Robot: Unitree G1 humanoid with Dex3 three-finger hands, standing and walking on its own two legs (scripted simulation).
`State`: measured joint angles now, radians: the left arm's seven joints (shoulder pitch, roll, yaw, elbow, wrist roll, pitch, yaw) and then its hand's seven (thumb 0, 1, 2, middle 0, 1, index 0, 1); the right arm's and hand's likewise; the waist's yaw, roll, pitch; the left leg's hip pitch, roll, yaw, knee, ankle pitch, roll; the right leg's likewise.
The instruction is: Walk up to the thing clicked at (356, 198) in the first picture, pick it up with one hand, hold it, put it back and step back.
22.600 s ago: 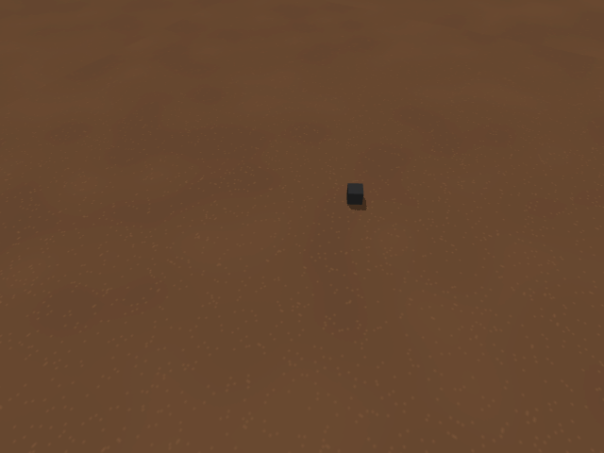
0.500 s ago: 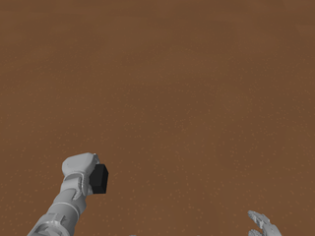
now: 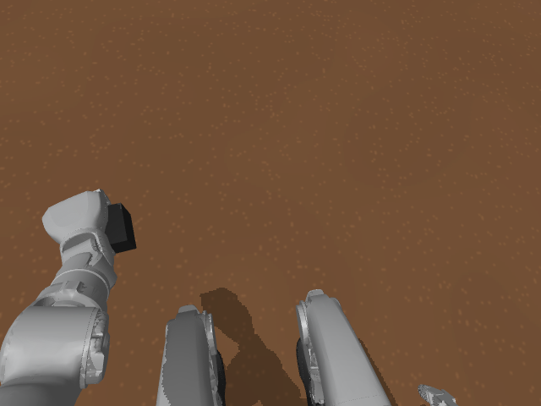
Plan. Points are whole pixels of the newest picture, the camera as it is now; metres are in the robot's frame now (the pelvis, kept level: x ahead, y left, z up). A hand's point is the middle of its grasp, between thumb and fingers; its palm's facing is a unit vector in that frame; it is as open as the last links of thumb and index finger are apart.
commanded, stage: crouch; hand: left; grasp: from above
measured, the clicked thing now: (108, 231) +0.43 +0.25 -0.18
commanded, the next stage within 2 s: lower in 1.08 s
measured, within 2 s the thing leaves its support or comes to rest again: rests again in 1.94 s
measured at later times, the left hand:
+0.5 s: hand (117, 254) +0.42 +0.28 -0.30, palm faces -0.41 -0.15 -0.90, open 9.3 cm
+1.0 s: hand (127, 256) +0.43 +0.28 -0.37, palm faces -0.41 -0.16 -0.90, open 9.2 cm
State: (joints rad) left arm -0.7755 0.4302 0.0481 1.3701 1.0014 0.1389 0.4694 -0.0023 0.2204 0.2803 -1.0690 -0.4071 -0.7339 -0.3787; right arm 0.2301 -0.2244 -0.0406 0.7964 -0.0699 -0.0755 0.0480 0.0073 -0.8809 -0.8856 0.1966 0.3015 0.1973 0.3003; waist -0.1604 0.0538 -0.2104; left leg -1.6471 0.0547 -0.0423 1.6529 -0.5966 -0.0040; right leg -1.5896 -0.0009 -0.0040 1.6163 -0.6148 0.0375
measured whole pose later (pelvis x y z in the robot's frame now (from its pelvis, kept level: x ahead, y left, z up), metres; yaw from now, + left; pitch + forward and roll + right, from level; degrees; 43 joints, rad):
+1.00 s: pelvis -0.03 -0.01 -0.21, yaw -4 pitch +35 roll -6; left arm -0.96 0.68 0.18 1.51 1.10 0.01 0.44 0.02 0.18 0.34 -1.06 -0.46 -0.76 -0.38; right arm 0.16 -0.25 0.04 0.81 -0.15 -0.13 0.15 0.00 -0.90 -0.89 0.20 0.30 0.20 0.30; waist -0.22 0.00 -0.06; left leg -2.27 0.04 -0.14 2.33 -0.67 -0.02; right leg -2.19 0.03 -0.04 2.28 -0.70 0.04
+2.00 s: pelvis -0.02 +0.00 -0.25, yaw -8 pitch +32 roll -10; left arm -0.99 0.83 0.26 1.64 1.13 -0.06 0.56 0.03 0.15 0.38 -1.10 -0.40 -0.77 -0.37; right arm 0.10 -0.28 0.15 0.78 -0.21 -0.18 0.23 0.00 -0.91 -0.90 0.20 0.30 0.20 0.30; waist -0.27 -0.07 0.07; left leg -2.37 0.03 -0.22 2.51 -0.72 -0.04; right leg -2.26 0.06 -0.09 2.41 -0.72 0.06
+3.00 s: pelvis -0.02 +0.00 -0.25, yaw -11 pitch +29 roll -13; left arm -1.04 0.93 0.20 1.76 1.10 -0.06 0.63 0.00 -0.32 0.80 -0.38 -0.70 -0.34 -0.73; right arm 0.09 -0.31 0.23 0.76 -0.24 -0.29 0.30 0.00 -0.90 -0.90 0.20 0.30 0.20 0.30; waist -0.32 -0.11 0.12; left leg -2.35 0.04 -0.27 2.54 -0.71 -0.02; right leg -2.22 0.07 -0.13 2.39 -0.70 0.07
